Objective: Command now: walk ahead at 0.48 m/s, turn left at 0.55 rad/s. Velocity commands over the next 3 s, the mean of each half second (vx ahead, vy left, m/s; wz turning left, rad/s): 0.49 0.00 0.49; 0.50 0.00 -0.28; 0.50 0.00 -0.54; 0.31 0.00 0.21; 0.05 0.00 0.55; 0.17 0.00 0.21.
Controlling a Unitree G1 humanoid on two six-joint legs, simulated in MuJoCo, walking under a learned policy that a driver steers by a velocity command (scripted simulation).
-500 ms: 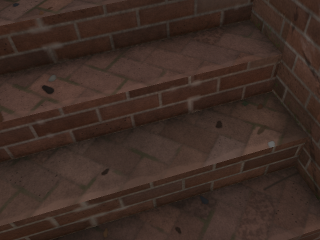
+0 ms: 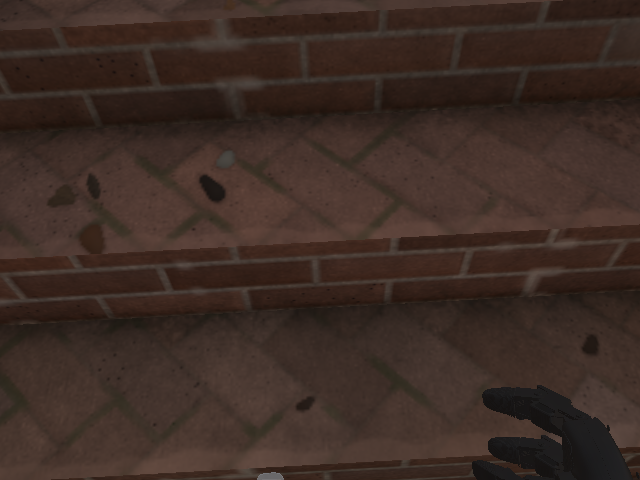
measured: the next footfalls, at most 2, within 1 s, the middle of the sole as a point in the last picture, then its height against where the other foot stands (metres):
right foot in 0.44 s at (398, 380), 0.19 m higher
left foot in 0.96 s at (223, 172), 0.19 m higher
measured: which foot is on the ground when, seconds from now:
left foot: down 0.00-0.46, up 0.48-0.94, down 0.96-1.00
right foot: up 0.00-0.42, down 0.44-0.98, up 1.00-1.00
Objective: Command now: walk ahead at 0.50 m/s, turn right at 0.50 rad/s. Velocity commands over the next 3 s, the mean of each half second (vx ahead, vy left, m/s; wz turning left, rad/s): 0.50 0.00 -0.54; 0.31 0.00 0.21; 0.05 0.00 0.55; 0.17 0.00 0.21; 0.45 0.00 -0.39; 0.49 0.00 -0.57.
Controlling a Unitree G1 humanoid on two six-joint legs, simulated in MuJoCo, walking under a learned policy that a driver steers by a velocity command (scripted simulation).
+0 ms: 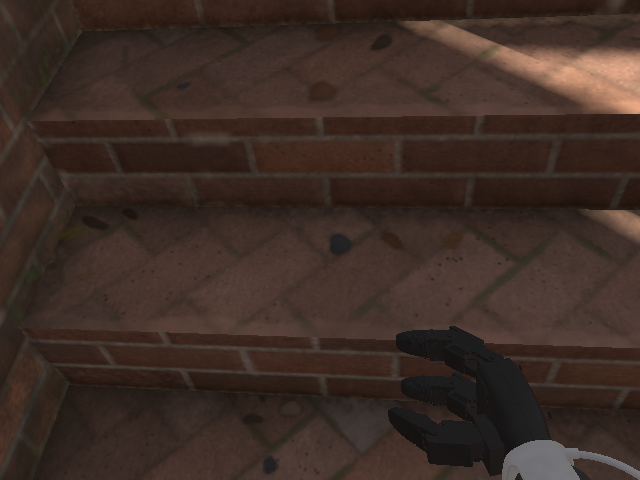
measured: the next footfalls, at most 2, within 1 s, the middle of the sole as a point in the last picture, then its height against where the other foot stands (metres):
right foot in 0.42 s outside the picture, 0.19 m higher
left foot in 0.94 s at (461, 294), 0.19 m higher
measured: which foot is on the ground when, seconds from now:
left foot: down 0.00-0.44, up 0.46-0.92, down 0.94-1.00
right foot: up 0.00-0.40, down 0.42-0.98, up 1.00-1.00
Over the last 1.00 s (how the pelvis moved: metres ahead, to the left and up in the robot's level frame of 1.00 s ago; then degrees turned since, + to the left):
0.58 0.03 0.42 3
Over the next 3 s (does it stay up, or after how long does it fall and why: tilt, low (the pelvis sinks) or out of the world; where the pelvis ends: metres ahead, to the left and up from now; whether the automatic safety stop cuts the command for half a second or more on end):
stays up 1.07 0.03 0.84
